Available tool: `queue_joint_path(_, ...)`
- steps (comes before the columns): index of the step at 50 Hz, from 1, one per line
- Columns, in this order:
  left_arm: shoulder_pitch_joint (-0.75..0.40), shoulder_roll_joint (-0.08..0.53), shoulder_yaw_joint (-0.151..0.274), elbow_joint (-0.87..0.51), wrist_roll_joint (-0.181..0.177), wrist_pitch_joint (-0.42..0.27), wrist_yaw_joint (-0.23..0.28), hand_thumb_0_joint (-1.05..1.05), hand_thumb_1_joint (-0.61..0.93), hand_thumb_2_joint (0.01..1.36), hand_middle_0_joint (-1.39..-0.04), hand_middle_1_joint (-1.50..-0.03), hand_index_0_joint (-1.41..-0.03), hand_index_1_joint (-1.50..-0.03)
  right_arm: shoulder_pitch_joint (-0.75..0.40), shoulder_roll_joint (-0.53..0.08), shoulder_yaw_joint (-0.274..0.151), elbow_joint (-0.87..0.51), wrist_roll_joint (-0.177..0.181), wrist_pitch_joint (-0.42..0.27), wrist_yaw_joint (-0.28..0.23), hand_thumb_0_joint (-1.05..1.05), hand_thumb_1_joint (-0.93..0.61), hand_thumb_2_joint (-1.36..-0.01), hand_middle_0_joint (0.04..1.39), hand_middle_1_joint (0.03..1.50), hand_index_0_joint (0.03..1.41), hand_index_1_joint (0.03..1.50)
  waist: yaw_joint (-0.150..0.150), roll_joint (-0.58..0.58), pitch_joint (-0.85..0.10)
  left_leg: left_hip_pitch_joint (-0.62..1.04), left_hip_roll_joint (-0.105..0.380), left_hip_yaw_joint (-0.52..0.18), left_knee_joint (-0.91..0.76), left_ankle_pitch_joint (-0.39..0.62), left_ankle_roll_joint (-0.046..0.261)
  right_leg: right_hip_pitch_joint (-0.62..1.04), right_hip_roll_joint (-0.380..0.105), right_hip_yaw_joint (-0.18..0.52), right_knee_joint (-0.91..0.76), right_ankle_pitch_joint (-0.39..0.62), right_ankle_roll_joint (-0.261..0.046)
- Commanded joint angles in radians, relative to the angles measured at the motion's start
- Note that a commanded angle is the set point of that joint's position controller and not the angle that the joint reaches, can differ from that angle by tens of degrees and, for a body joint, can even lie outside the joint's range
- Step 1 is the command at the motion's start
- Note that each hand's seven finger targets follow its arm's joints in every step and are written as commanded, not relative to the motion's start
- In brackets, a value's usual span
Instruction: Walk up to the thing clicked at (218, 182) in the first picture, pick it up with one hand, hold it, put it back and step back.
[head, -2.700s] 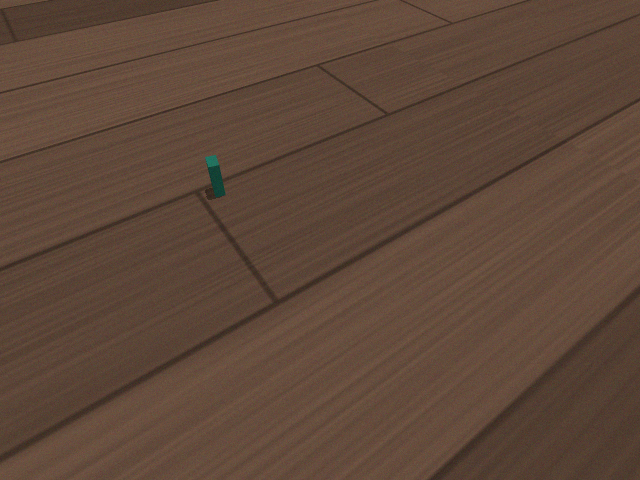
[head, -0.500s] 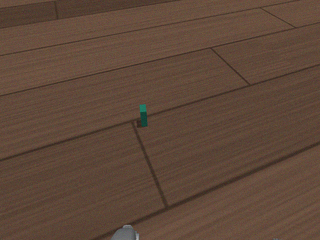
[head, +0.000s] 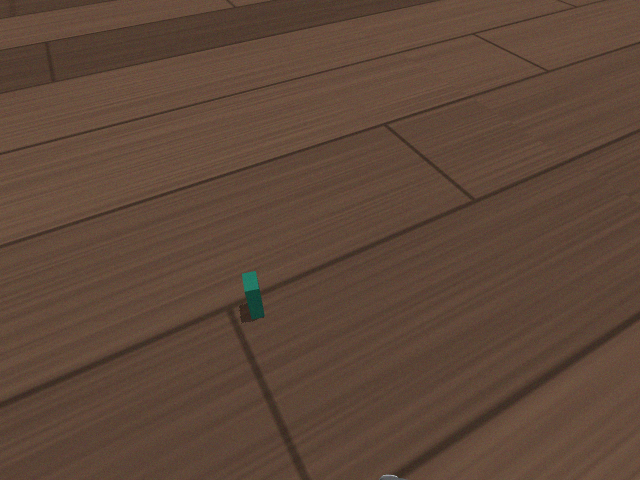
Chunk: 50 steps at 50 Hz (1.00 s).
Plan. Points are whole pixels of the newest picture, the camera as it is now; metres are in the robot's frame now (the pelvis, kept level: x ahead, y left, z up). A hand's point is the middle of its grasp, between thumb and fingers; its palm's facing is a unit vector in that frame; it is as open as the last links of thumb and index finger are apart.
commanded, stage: walk up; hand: left
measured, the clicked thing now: (253, 295) +0.83 +0.21 -0.67
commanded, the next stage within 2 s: none
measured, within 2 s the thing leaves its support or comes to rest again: neither
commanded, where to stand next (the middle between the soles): +0.56 +0.00 m, yaw +2 degrees
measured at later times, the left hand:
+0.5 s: hand (115, 452) +0.22 +0.30 -0.15, palm faces -0.01 -0.93 -0.36, open 7.4 cm
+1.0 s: hand (166, 313) +0.42 +0.25 -0.11, palm faces +0.00 -0.90 -0.43, open 7.4 cm
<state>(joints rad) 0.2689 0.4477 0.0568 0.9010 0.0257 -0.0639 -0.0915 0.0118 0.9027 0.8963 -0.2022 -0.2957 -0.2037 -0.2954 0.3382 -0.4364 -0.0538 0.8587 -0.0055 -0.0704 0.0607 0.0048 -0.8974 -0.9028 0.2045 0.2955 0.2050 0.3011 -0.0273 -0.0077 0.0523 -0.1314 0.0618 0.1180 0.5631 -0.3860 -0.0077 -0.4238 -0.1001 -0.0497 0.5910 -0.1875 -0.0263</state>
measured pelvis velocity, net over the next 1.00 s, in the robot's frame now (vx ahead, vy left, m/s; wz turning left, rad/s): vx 0.37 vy -0.03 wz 0.03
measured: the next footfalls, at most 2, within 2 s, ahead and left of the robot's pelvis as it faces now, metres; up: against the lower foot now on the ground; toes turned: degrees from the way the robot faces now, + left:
left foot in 0.42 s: +0.32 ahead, +0.14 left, +0.00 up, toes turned +8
right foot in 0.82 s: +0.46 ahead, -0.15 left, +0.00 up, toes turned -4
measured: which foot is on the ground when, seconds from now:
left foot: down 0.00-0.04, up 0.06-0.40, down 0.42-0.84, up 0.86-1.00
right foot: down 0.00-0.44, up 0.46-0.80, down 0.82-1.00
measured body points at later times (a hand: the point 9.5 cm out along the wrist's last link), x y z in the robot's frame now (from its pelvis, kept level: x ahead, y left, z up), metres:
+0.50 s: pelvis +0.20 +0.01 -0.01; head +0.21 +0.03 +0.44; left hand +0.22 +0.34 -0.13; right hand +0.31 -0.31 -0.10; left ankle +0.28 +0.13 -0.73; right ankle +0.13 -0.12 -0.69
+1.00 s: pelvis +0.37 -0.03 +0.01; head +0.39 -0.06 +0.45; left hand +0.42 +0.30 -0.08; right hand +0.44 -0.35 -0.13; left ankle +0.38 +0.11 -0.67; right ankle +0.42 -0.14 -0.73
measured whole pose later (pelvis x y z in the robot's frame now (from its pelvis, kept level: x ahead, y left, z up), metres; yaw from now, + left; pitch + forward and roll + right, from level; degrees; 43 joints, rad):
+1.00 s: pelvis +0.37 -0.03 +0.01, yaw +2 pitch -2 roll +0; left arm 0.29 0.40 0.04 0.86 0.01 -0.09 -0.04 0.01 0.90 0.90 -0.20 -0.30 -0.21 -0.30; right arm 0.29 -0.45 -0.05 0.88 0.00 -0.03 0.05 0.01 -0.90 -0.90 0.20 0.29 0.20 0.30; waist 0.02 0.07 0.08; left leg -0.45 0.05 0.01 1.00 -0.40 0.03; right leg -0.29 -0.05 -0.09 0.57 -0.24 -0.03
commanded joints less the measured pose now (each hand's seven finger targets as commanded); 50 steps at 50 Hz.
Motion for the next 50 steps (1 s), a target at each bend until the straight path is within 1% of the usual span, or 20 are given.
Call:
queue_joint_path(1, 0.233, 0.307, 0.119, -0.014, 0.002, -0.046, 0.041, 0.0, 0.9, 0.9, -0.2, -0.3, -0.2, -0.3, -0.04, -0.12, -0.023, -0.115, 0.003, -0.028, -0.017, 0.0, -0.9, -0.9, 0.2, 0.3, 0.2, 0.3, 0.162, -0.313, -0.112, -0.482, -0.015, 0.017, 0.431, 0.0, 0.075, 0.544, -0.149, 0.334, -0.232, -0.339, -0.091)
queue_joint_path(2, 0.233, 0.359, 0.117, -0.028, -0.011, -0.047, 0.045, 0.0, 0.9, 0.9, -0.2, -0.3, -0.2, -0.3, -0.062, -0.168, -0.033, -0.114, 0.005, -0.02, -0.024, 0.0, -0.9, -0.9, 0.2, 0.3, 0.2, 0.3, 0.162, -0.293, -0.091, -0.618, -0.075, -0.045, 0.572, -0.156, 0.051, 0.533, -0.332, 0.687, -0.379, -0.444, -0.208)
queue_joint_path(3, 0.17, 0.34, 0.106, -0.054, -0.021, -0.042, 0.048, 0.0, 0.9, 0.9, -0.2, -0.3, -0.2, -0.3, -0.085, -0.227, -0.049, -0.094, -0.002, -0.013, -0.033, 0.0, -0.9, -0.9, 0.2, 0.3, 0.2, 0.3, 0.137, -0.153, -0.038, -0.596, -0.003, -0.15, 0.623, -0.137, 0.043, 0.424, -0.356, 0.684, -0.365, -0.437, -0.258)
queue_joint_path(8, 0.029, 0.243, 0.077, -0.095, -0.025, -0.042, 0.054, 0.0, 0.9, 0.9, -0.2, -0.3, -0.2, -0.3, 0.035, -0.203, -0.053, -0.002, 0.005, -0.003, -0.009, 0.0, -0.9, -0.9, 0.2, 0.3, 0.2, 0.3, 0.044, -0.168, -0.004, -0.438, 0.047, -0.142, 0.429, 0.069, 0.025, 0.233, -0.167, 0.233, -0.354, -0.203, -0.184)
queue_joint_path(15, 0.05, 0.251, 0.077, -0.128, -0.014, -0.046, 0.048, 0.0, 0.9, 0.9, -0.2, -0.3, -0.2, -0.3, -0.104, -0.163, -0.053, -0.051, -0.012, -0.011, 0.014, 0.0, -0.9, -0.9, 0.2, 0.3, 0.2, 0.3, 0.078, -0.124, -0.002, -0.344, 0.036, -0.077, 0.105, 0.182, 0.011, 0.221, -0.172, 0.139, -0.324, -0.158, -0.19)
queue_joint_path(17, 0.025, 0.256, 0.075, -0.135, -0.017, -0.042, 0.048, 0.0, 0.9, 0.9, -0.2, -0.3, -0.2, -0.3, -0.091, -0.156, -0.055, -0.049, -0.011, -0.018, 0.014, 0.0, -0.9, -0.9, 0.2, 0.3, 0.2, 0.3, 0.058, -0.11, -0.021, -0.26, 0.024, -0.057, 0.048, 0.221, 0.021, 0.211, -0.179, 0.116, -0.273, -0.095, -0.175)
queue_joint_path(20, 0.037, 0.213, 0.049, -0.129, -0.02, -0.029, 0.048, 0.0, 0.9, 0.9, -0.2, -0.3, -0.2, -0.3, 0.022, -0.188, -0.077, -0.008, -0.013, -0.03, -0.002, 0.0, -0.9, -0.9, 0.2, 0.3, 0.2, 0.3, -0.018, 0.001, -0.063, 0.033, -0.046, -0.016, -0.046, 0.191, 0.046, 0.078, -0.102, 0.016, -0.022, 0.028, -0.119)
queue_joint_path(21, 0.069, 0.161, 0.029, -0.134, -0.022, -0.028, 0.05, 0.0, 0.9, 0.9, -0.2, -0.3, -0.2, -0.3, 0.126, -0.248, -0.097, 0.013, -0.022, -0.035, -0.015, 0.0, -0.9, -0.9, 0.2, 0.3, 0.2, 0.3, -0.063, 0.169, -0.132, 0.182, 0.049, -0.185, -0.119, 0.036, 0.094, -0.012, -0.039, -0.041, 0.256, 0.051, -0.074)
queue_joint_path(22, 0.091, 0.097, 0.016, -0.145, -0.03, -0.023, 0.047, 0.0, 0.9, 0.9, -0.2, -0.3, -0.2, -0.3, 0.155, -0.338, -0.117, -0.018, -0.027, -0.039, -0.026, 0.0, -0.9, -0.9, 0.2, 0.3, 0.2, 0.3, -0.065, 0.324, -0.129, 0.286, 0.307, -0.667, -0.269, -0.153, 0.193, -0.27, 0.111, -0.032, 0.487, -0.291, -0.015)
queue_joint_path(23, 0.085, 0.207, 0.039, -0.12, -0.025, -0.013, 0.066, 0.0, 0.9, 0.9, -0.2, -0.3, -0.2, -0.3, 0.13, -0.369, -0.125, -0.035, 0.008, -0.037, -0.027, 0.0, -0.9, -0.9, 0.2, 0.3, 0.2, 0.3, -0.065, 0.195, -0.126, 0.22, 0.399, -0.799, -0.315, -0.175, 0.291, -0.28, 0.077, 0.072, 0.573, -0.354, -0.026)
queue_joint_path(25, 0.062, 0.214, 0.036, -0.094, -0.031, -0.012, 0.068, 0.0, 0.9, 0.9, -0.2, -0.3, -0.2, -0.3, 0.049, -0.29, -0.096, -0.048, 0.011, -0.033, -0.033, 0.0, -0.9, -0.9, 0.2, 0.3, 0.2, 0.3, -0.02, 0.086, -0.02, 0.085, 0.311, -0.549, -0.285, 0.024, 0.257, -0.257, 0.027, 0.146, 0.58, -0.243, -0.026)
queue_joint_path(28, 0.115, 0.194, 0.041, -0.049, -0.029, -0.004, 0.052, 0.0, 0.9, 0.9, -0.2, -0.3, -0.2, -0.3, -0.008, -0.248, -0.074, -0.06, 0.01, -0.038, -0.036, 0.0, -0.9, -0.9, 0.2, 0.3, 0.2, 0.3, 0.018, 0.162, -0.008, -0.06, 0.236, -0.314, -0.286, 0.158, 0.213, -0.136, -0.014, 0.099, 0.439, -0.165, -0.007)
queue_joint_path(34, 0.013, 0.166, 0.048, -0.076, -0.013, -0.002, 0.02, 0.0, 0.9, 0.9, -0.2, -0.3, -0.2, -0.3, -0.024, -0.278, -0.085, -0.088, -0.001, -0.038, -0.027, 0.0, -0.9, -0.9, 0.2, 0.3, 0.2, 0.3, 0.004, 0.178, 0.021, -0.107, 0.235, -0.25, -0.327, -0.039, 0.243, -0.067, -0.029, 0.045, 0.163, -0.066, 0.019)
queue_joint_path(40, 0.113, 0.183, 0.073, -0.022, -0.007, -0.026, 0.03, 0.0, 0.9, 0.9, -0.2, -0.3, -0.2, -0.3, -0.068, -0.212, -0.056, -0.107, -0.003, -0.012, -0.018, 0.0, -0.9, -0.9, 0.2, 0.3, 0.2, 0.3, 0.086, 0.03, -0.047, -0.278, 0.121, -0.105, -0.032, -0.035, 0.155, 0.327, 0.078, -0.051, -0.045, -0.033, 0.003)
queue_joint_path(41, 0.207, 0.225, 0.093, -0.001, -0.005, -0.036, 0.046, 0.0, 0.9, 0.9, -0.2, -0.3, -0.2, -0.3, -0.032, -0.161, -0.037, -0.107, -0.004, -0.01, -0.02, 0.0, -0.9, -0.9, 0.2, 0.3, 0.2, 0.3, 0.135, -0.147, -0.09, -0.365, 0.062, -0.059, 0.224, -0.011, 0.124, 0.461, 0.015, 0.077, -0.141, -0.188, -0.023)
queue_joint_path(42, 0.243, 0.325, 0.11, -0.025, -0.002, -0.05, 0.062, 0.0, 0.9, 0.9, -0.2, -0.3, -0.2, -0.3, -0.013, -0.085, -0.009, -0.136, 0.002, -0.01, -0.019, 0.0, -0.9, -0.9, 0.2, 0.3, 0.2, 0.3, 0.134, -0.352, -0.084, -0.577, -0.072, -0.012, 0.505, -0.134, 0.054, 0.522, -0.255, 0.564, -0.331, -0.366, -0.121)
queue_joint_path(43, 0.204, 0.351, 0.105, -0.04, -0.013, -0.045, 0.06, 0.0, 0.9, 0.9, -0.2, -0.3, -0.2, -0.3, -0.068, -0.19, -0.039, -0.119, -0.008, 0.0, -0.034, 0.0, -0.9, -0.9, 0.2, 0.3, 0.2, 0.3, 0.135, -0.22, -0.042, -0.606, -0.029, -0.126, 0.565, -0.179, 0.046, 0.434, -0.367, 0.729, -0.359, -0.385, -0.252)
queue_joint_path(45, 0.125, 0.287, 0.087, -0.067, -0.033, -0.043, 0.068, 0.0, 0.9, 0.9, -0.2, -0.3, -0.2, -0.3, -0.05, -0.216, -0.046, -0.075, 0.01, 0.003, -0.035, 0.0, -0.9, -0.9, 0.2, 0.3, 0.2, 0.3, 0.093, -0.085, 0.007, -0.582, 0.022, -0.194, 0.566, -0.059, 0.04, 0.366, -0.288, 0.522, -0.331, -0.237, -0.24)
queue_joint_path(47, 0.09, 0.254, 0.077, -0.078, -0.03, -0.043, 0.072, 0.0, 0.9, 0.9, -0.2, -0.3, -0.2, -0.3, -0.004, -0.196, -0.043, -0.045, 0.008, 0.004, -0.027, 0.0, -0.9, -0.9, 0.2, 0.3, 0.2, 0.3, 0.059, -0.146, -0.016, -0.501, 0.044, -0.176, 0.466, -0.013, 0.039, 0.316, -0.219, 0.338, -0.298, -0.077, -0.2)
queue_joint_path(50, 0.086, 0.247, 0.073, -0.097, -0.02, -0.046, 0.07, 0.0, 0.9, 0.9, -0.2, -0.3, -0.2, -0.3, -0.007, -0.171, -0.048, -0.038, -0.003, 0.016, -0.007, 0.0, -0.9, -0.9, 0.2, 0.3, 0.2, 0.3, 0.061, -0.184, -0.012, -0.427, 0.028, -0.122, 0.337, 0.028, 0.02, 0.249, -0.175, 0.219, -0.299, -0.042, -0.199)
